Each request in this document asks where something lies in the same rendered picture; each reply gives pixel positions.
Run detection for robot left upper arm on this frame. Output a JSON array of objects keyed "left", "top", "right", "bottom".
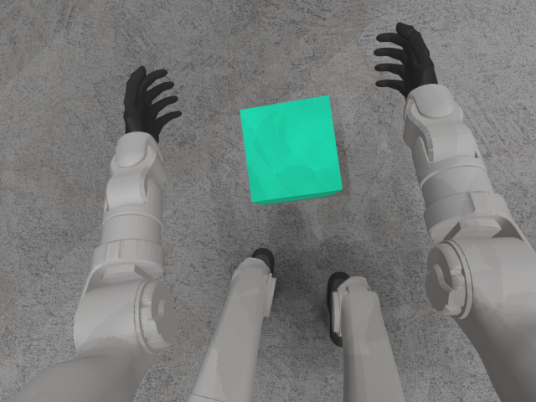
[{"left": 8, "top": 278, "right": 178, "bottom": 402}]

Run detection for left robot forearm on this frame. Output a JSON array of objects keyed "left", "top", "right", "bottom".
[{"left": 74, "top": 131, "right": 168, "bottom": 350}]

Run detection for robot right hand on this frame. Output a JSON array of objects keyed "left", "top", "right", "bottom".
[{"left": 374, "top": 23, "right": 438, "bottom": 100}]

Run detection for robot left foot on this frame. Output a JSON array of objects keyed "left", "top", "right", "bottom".
[{"left": 251, "top": 248, "right": 274, "bottom": 275}]

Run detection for right robot forearm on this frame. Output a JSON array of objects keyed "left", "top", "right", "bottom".
[{"left": 403, "top": 84, "right": 536, "bottom": 255}]

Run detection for carton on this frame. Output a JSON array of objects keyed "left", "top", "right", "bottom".
[{"left": 240, "top": 95, "right": 343, "bottom": 205}]

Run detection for robot left thigh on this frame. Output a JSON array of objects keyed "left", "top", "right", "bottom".
[{"left": 186, "top": 265, "right": 276, "bottom": 402}]

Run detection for robot right upper arm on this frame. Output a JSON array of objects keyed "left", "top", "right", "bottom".
[{"left": 425, "top": 237, "right": 536, "bottom": 402}]

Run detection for robot left hand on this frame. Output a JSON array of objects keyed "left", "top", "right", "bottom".
[{"left": 123, "top": 66, "right": 182, "bottom": 144}]

